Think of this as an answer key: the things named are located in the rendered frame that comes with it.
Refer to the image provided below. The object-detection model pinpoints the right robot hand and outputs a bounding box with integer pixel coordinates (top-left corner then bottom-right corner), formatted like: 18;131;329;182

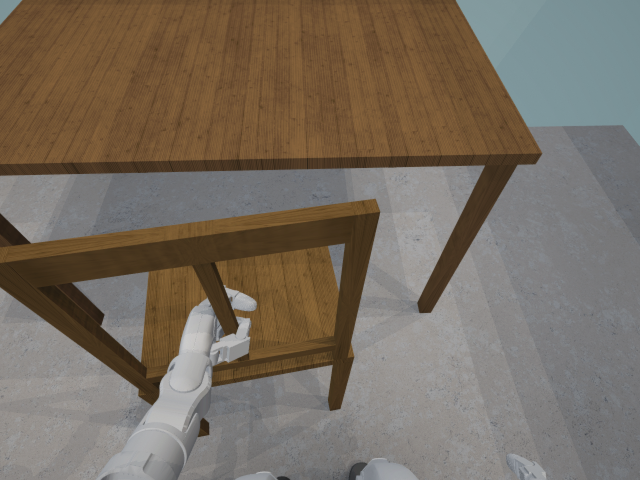
506;453;546;480

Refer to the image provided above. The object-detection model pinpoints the left robot hand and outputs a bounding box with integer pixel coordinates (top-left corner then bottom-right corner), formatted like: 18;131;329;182
179;285;257;366

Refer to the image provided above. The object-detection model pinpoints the table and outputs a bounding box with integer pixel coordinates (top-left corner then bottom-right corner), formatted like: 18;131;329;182
0;0;542;326

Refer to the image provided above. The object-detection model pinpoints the chair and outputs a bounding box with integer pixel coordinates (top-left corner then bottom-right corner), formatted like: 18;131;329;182
0;199;380;437

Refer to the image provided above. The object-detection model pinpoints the robot left forearm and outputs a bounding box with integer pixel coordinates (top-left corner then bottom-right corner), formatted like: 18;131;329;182
96;352;213;480

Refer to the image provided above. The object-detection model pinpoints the right robot shin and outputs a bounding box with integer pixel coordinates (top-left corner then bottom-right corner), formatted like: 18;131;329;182
362;458;388;471

